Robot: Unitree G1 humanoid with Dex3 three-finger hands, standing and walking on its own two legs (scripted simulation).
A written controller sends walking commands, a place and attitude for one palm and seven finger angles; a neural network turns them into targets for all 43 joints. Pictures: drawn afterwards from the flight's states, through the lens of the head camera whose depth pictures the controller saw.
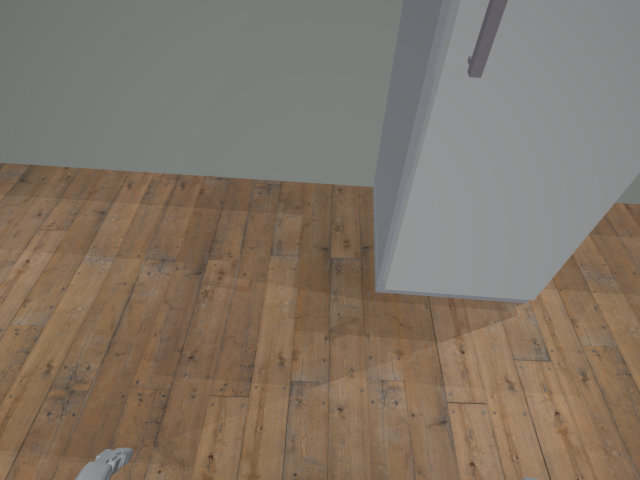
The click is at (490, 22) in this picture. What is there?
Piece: fridge door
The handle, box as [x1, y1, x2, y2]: [467, 0, 507, 77]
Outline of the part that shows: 507,0 489,1 473,54 468,58 469,67 467,71 469,76 481,76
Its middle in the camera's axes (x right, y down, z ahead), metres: +0.29 -0.42 +0.62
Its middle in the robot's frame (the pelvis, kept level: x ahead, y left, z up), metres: +0.80 -0.25 +0.28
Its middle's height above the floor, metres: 1.05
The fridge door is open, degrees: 0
